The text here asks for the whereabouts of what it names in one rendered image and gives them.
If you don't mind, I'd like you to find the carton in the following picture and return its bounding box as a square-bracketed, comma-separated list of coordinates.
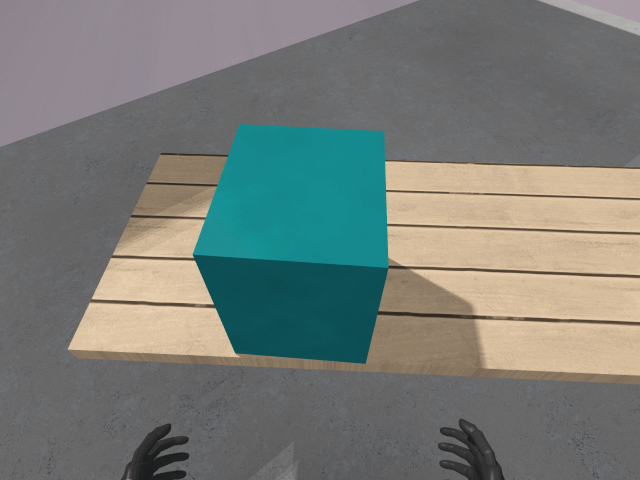
[193, 124, 389, 364]

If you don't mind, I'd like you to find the table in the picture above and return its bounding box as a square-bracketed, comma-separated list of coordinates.
[67, 153, 640, 384]

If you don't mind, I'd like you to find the left robot hand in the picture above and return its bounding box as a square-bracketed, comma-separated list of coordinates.
[121, 423, 189, 480]

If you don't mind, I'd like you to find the right robot hand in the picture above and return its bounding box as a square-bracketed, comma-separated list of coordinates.
[438, 419, 505, 480]

